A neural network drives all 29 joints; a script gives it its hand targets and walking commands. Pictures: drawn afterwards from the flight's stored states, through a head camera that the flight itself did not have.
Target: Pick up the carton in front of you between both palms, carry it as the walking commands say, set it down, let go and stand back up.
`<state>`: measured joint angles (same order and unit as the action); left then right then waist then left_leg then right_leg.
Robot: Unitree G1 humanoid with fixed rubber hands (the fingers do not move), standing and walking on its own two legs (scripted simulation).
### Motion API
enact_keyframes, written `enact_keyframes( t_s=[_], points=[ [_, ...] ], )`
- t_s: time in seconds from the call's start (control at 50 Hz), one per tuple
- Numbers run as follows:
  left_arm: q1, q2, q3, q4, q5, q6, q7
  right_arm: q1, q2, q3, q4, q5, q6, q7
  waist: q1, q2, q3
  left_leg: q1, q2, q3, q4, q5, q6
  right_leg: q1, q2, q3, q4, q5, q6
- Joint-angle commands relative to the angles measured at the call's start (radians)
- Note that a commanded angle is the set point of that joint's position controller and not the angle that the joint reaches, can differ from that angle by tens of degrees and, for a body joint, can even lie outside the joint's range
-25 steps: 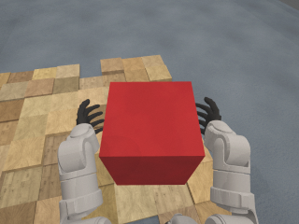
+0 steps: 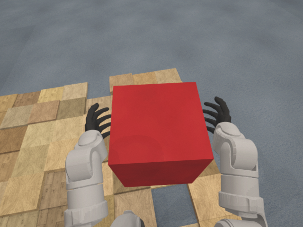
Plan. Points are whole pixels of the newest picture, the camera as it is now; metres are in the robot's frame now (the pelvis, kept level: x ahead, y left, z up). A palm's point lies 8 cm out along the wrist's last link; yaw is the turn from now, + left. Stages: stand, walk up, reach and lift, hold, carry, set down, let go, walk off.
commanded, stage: carry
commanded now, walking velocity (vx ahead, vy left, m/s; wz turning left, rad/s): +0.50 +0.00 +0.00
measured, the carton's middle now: (156, 139) +0.34 +0.00 +0.02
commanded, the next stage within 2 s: none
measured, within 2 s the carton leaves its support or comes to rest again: neither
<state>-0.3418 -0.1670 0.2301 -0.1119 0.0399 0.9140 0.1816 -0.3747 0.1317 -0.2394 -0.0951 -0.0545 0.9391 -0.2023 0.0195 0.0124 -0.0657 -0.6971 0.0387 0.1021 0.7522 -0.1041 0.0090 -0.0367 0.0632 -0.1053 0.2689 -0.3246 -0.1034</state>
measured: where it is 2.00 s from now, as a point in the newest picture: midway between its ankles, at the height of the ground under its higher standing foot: (158, 95)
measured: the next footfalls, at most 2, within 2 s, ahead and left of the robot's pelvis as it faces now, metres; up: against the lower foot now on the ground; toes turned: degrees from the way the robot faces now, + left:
left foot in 0.10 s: +0.27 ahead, +0.06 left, +0.00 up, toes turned +6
right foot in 0.52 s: +0.54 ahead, -0.17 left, +0.02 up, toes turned -4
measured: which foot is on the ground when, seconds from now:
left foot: up 0.00-0.08, down 0.10-0.60, up 0.62-0.88, down 0.90-1.00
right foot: down 0.00-0.12, up 0.14-0.50, down 0.52-0.92, up 0.94-1.00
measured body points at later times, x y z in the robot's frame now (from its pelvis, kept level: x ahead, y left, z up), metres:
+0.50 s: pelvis +0.34 -0.03 +0.00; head +0.35 -0.03 +0.45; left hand +0.68 +0.13 +0.09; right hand +0.67 -0.19 +0.10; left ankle +0.23 +0.06 -0.74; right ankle +0.49 -0.17 -0.70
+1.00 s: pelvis +0.68 -0.02 -0.01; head +0.66 -0.01 +0.44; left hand +1.02 +0.15 +0.11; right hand +1.02 -0.17 +0.11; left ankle +0.72 +0.07 -0.74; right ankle +0.54 -0.14 -0.65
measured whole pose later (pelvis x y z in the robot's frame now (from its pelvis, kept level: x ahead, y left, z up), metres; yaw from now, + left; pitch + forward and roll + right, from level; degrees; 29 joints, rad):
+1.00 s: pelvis +0.68 -0.02 -0.01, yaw +1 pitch +4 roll +0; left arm -0.46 -0.10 0.26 -0.04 0.03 1.02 0.20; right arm -0.45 0.16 -0.27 -0.04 -0.08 1.00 -0.20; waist 0.00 -0.02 -0.12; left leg -0.42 0.03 0.12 0.57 -0.21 0.10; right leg -0.36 0.00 -0.01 1.14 -0.43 -0.07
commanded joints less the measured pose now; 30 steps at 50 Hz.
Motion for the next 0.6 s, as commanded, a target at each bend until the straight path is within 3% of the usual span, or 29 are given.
enact_keyframes(
  t_s=[0.0,0.02,0.04,0.06,0.08,0.1,0.12,0.14,0.16,0.18,0.2,0.26,0.32,0.38,0.46,0.5,0.52,0.54,0.56,0.58],
  points=[
    [-0.465,-0.602,-0.568,-0.048,-0.139,0.017,0.010,-0.489,0.697,0.606,-0.047,0.152,0.004,-0.002,0.037,-0.132,-0.232,0.035,-0.087,0.114,-0.226,0.113,0.018,0.278,-0.187,0.054,0.062,0.966,0.030],
    [-0.465,-0.598,-0.566,-0.047,-0.139,0.023,0.011,-0.485,0.690,0.600,-0.047,0.151,0.011,-0.002,0.027,-0.147,-0.244,0.145,-0.114,0.137,-0.275,0.150,0.030,0.247,-0.186,0.035,0.107,1.057,0.042],
    [-0.474,-0.599,-0.566,-0.050,-0.139,0.029,0.011,-0.481,0.685,0.590,-0.045,0.151,0.017,-0.001,-0.003,-0.181,-0.287,0.293,-0.132,0.146,-0.284,0.146,0.046,0.204,-0.198,0.019,0.203,1.133,0.049],
    [-0.494,-0.604,-0.571,-0.055,-0.140,0.035,0.010,-0.480,0.681,0.581,-0.044,0.146,0.021,-0.001,-0.062,-0.174,-0.353,0.492,-0.136,0.154,-0.321,0.155,0.060,0.131,-0.197,-0.028,0.370,1.142,0.065],
    [-0.531,-0.609,-0.579,-0.064,-0.138,0.039,0.008,-0.469,0.679,0.568,-0.040,0.137,0.024,0.002,-0.119,-0.100,-0.414,0.747,-0.079,0.082,-0.328,0.146,0.076,-0.050,-0.165,-0.047,0.599,0.933,0.077],
    [-0.558,-0.626,-0.580,-0.060,-0.134,0.046,0.007,-0.454,0.680,0.549,-0.027,0.125,0.027,0.005,-0.123,0.075,-0.432,0.967,0.134,-0.193,-0.211,0.390,0.127,-0.342,-0.074,-0.005,0.837,0.196,0.068],
    [-0.510,-0.635,-0.568,-0.031,-0.134,0.055,0.003,-0.481,0.653,0.556,-0.015,0.121,0.028,-0.003,-0.114,0.260,-0.491,1.100,0.329,-0.630,-0.325,0.257,0.351,-0.664,0.061,0.074,1.172,-0.197,0.104],
    [-0.524,-0.630,-0.552,-0.023,-0.136,0.057,0.007,-0.472,0.689,0.576,0.008,0.138,0.033,-0.001,-0.104,0.154,-0.468,1.037,0.339,-0.640,-0.366,0.057,0.365,-0.734,-0.033,0.168,1.240,-0.168,0.075],
    [-0.541,-0.646,-0.536,-0.028,-0.132,0.056,0.007,-0.505,0.732,0.602,-0.011,0.159,0.028,0.008,-0.107,0.072,-0.425,0.931,0.305,-0.577,-0.382,0.020,0.329,-0.732,-0.066,0.176,1.174,-0.139,0.061],
    [-0.556,-0.670,-0.523,-0.030,-0.119,0.051,0.005,-0.557,0.768,0.626,-0.041,0.180,0.024,0.019,-0.085,-0.014,-0.384,0.826,0.291,-0.499,-0.412,0.013,0.293,-0.699,-0.099,0.161,1.088,-0.095,0.054],
    [-0.557,-0.685,-0.510,-0.017,-0.109,0.046,0.004,-0.600,0.800,0.653,-0.062,0.202,0.018,0.027,-0.076,-0.036,-0.356,0.731,0.275,-0.452,-0.440,-0.021,0.272,-0.664,-0.122,0.157,1.024,-0.063,0.058],
    [-0.568,-0.710,-0.522,-0.001,-0.101,0.026,-0.006,-0.633,0.825,0.678,-0.067,0.223,0.001,0.043,-0.058,0.031,-0.328,0.622,0.229,-0.322,-0.483,-0.029,0.237,-0.616,-0.138,0.107,0.868,0.010,0.085],
    [-0.568,-0.709,-0.543,-0.012,-0.104,0.013,-0.003,-0.597,0.803,0.673,-0.062,0.221,-0.010,0.044,-0.070,0.078,-0.319,0.690,0.194,-0.218,-0.456,0.113,0.224,-0.676,-0.147,0.063,0.700,0.117,0.102],
    [-0.566,-0.682,-0.565,-0.041,-0.122,0.012,0.005,-0.536,0.754,0.645,-0.058,0.196,-0.010,0.032,-0.085,0.101,-0.297,0.733,0.184,-0.171,-0.445,0.225,0.193,-0.668,-0.139,0.033,0.529,0.156,0.094],
    [-0.542,-0.651,-0.569,-0.031,-0.130,0.033,0.008,-0.469,0.700,0.602,-0.041,0.148,0.010,0.017,-0.080,0.146,-0.254,0.781,0.150,-0.072,-0.403,0.453,0.126,-0.558,-0.083,-0.041,0.329,0.239,0.078],
    [-0.534,-0.642,-0.562,-0.005,-0.129,0.047,0.006,-0.451,0.684,0.588,-0.026,0.129,0.021,0.013,-0.067,0.161,-0.265,0.809,0.132,-0.023,-0.303,0.626,0.093,-0.444,-0.045,-0.079,0.230,0.300,0.066],
    [-0.544,-0.641,-0.561,0.015,-0.128,0.048,0.008,-0.448,0.688,0.585,-0.022,0.127,0.027,0.013,-0.058,0.091,-0.307,0.770,0.080,0.020,-0.181,0.734,0.071,-0.307,0.018,-0.147,0.217,0.295,0.050],
    [-0.539,-0.655,-0.561,0.026,-0.126,0.042,0.011,-0.464,0.692,0.589,-0.035,0.138,0.029,0.018,-0.008,-0.010,-0.389,0.575,0.043,0.064,0.022,0.685,0.028,-0.019,0.027,-0.110,0.193,0.380,-0.001],
    [-0.485,-0.667,-0.544,0.040,-0.112,0.035,0.012,-0.503,0.709,0.604,-0.058,0.160,0.028,0.025,0.091,-0.108,-0.479,0.322,0.012,0.068,0.221,0.469,-0.009,0.280,-0.041,0.039,0.163,0.380,-0.066],
    [-0.475,-0.682,-0.541,0.035,-0.098,0.032,0.010,-0.573,0.740,0.623,-0.088,0.177,0.021,0.030,0.144,-0.228,-0.432,0.073,-0.102,0.038,0.499,-0.133,-0.024,0.378,-0.226,0.285,0.122,0.570,-0.166]
  ],
)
